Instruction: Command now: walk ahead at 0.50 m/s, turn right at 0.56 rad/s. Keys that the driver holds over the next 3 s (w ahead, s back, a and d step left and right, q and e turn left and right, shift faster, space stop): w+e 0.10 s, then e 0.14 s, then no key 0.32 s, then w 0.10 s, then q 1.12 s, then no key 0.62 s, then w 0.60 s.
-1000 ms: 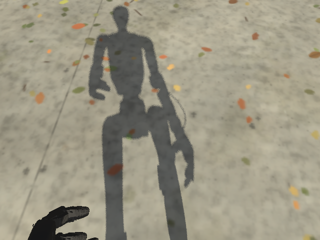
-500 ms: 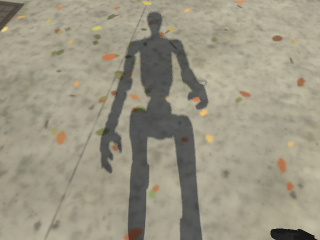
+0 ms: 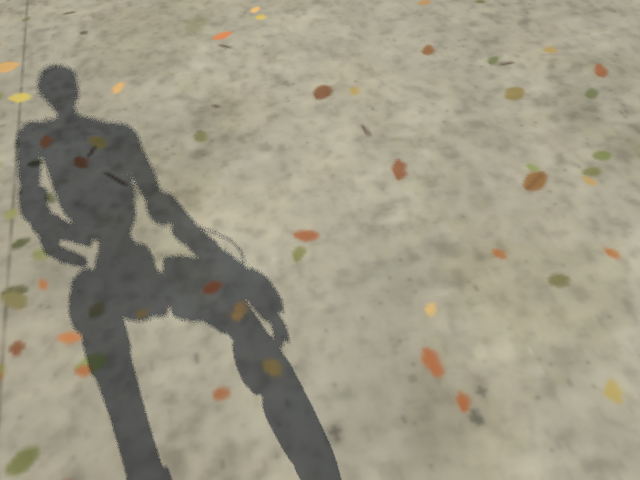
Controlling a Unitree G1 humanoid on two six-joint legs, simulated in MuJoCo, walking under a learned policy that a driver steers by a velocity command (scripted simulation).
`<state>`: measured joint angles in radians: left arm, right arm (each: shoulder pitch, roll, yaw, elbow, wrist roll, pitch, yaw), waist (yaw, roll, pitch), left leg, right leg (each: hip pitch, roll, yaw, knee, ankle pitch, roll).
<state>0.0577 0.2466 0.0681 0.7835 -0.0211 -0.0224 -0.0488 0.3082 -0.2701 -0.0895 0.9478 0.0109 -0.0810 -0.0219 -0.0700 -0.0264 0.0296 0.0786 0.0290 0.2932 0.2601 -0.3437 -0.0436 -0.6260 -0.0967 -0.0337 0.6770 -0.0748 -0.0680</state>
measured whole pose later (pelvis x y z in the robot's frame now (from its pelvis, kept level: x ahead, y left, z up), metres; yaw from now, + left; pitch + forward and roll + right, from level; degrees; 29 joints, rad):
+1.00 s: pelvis +0.32 -0.07 +0.01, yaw -7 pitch +2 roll +1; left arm 0.21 0.25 0.06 0.80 0.02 -0.01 0.05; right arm 0.20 -0.30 -0.09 0.80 0.01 0.01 -0.02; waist 0.00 0.04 0.00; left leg -0.55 -0.03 -0.03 1.00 -0.43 -0.04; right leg -0.26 -0.04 -0.04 0.47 -0.26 0.00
